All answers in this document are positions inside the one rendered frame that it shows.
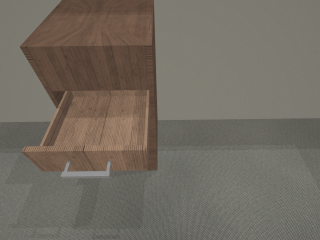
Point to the drawer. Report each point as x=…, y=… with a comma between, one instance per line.
x=90, y=128

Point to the handle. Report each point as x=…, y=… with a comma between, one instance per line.
x=66, y=174

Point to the cabinet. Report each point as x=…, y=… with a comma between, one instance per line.
x=98, y=45

